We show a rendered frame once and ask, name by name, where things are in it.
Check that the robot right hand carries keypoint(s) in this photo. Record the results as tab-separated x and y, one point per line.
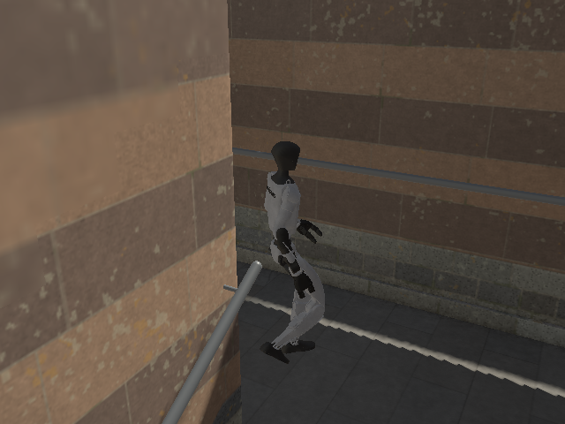
303	282

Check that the robot right upper arm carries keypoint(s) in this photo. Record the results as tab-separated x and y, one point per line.
290	199

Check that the robot left hand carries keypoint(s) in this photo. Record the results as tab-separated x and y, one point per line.
305	226

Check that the right robot shin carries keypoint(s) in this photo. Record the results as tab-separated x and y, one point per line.
301	323

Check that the robot left upper arm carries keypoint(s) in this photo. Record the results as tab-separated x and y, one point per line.
268	176

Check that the right robot foot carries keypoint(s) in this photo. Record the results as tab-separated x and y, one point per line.
268	349

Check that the right robot forearm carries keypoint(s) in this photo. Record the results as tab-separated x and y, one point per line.
282	235

